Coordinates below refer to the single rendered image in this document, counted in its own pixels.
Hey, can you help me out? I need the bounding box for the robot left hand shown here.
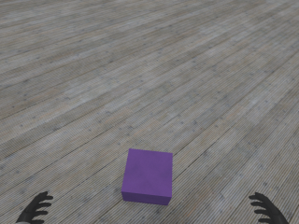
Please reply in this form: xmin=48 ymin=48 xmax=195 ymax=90
xmin=15 ymin=191 xmax=53 ymax=224

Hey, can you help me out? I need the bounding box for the robot right hand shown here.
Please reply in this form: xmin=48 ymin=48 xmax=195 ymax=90
xmin=249 ymin=192 xmax=289 ymax=224

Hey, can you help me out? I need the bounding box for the carton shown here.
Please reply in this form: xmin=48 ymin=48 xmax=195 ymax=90
xmin=121 ymin=148 xmax=173 ymax=206

